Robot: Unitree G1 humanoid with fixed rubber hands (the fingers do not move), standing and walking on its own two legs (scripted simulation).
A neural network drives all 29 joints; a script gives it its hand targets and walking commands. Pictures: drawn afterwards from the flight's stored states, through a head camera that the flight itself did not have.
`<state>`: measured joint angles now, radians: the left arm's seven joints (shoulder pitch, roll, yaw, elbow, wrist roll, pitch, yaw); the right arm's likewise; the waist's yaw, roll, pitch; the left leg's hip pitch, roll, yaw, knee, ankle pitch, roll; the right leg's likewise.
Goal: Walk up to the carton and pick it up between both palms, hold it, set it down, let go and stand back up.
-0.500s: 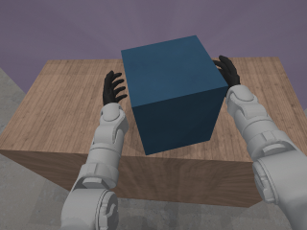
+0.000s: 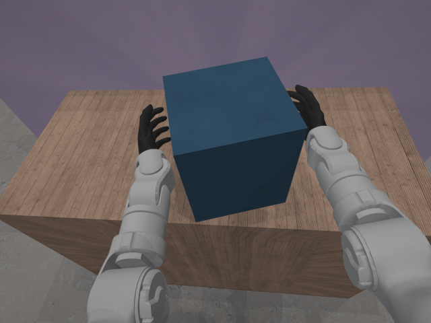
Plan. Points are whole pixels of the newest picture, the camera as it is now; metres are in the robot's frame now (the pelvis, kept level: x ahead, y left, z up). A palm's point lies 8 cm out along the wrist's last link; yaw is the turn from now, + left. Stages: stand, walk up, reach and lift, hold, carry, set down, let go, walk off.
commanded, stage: reach and lift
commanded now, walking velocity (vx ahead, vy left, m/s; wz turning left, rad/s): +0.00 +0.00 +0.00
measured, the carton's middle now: (229, 144) +0.47 +0.03 +0.04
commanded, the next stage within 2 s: none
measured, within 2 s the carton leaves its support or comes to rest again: leaves its support in 0.32 s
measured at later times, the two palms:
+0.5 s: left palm (138, 157) +0.37 +0.18 +0.12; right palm (312, 130) +0.43 -0.11 +0.13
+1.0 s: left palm (125, 159) +0.36 +0.20 +0.13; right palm (306, 121) +0.42 -0.10 +0.16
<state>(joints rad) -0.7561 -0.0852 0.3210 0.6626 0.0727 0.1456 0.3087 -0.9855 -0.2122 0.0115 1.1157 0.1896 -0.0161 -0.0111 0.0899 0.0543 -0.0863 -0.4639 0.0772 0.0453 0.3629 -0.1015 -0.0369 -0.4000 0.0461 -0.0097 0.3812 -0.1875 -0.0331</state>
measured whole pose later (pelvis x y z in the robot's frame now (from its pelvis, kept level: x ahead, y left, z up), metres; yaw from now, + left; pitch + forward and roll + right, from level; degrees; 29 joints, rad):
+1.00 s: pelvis -0.02 +0.01 +0.00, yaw +0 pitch +10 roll -1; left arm -0.72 -0.05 0.33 0.64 0.09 0.31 0.26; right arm -0.94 -0.16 -0.03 1.00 0.15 0.20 -0.06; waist 0.09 -0.01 -0.21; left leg -0.46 0.08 0.04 0.36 -0.07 -0.04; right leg -0.39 0.05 -0.01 0.36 -0.15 -0.03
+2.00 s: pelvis -0.03 +0.02 +0.00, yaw +1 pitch +3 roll -1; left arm -0.80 0.07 0.32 0.54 0.09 0.59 0.14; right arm -0.92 -0.05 -0.14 0.83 0.15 0.40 -0.18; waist 0.03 -0.03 -0.21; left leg -0.33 0.06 0.03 0.36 -0.08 -0.04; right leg -0.23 0.03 -0.01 0.32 -0.14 -0.01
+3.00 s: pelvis -0.03 +0.02 +0.00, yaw +1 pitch +1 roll -1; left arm -0.83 0.08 0.31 0.41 0.09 0.78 0.13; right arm -0.96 -0.05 -0.16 0.67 0.15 0.60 -0.20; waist 0.01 -0.02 -0.21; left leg -0.30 0.06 0.03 0.36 -0.08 -0.04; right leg -0.20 0.03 -0.01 0.32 -0.14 -0.01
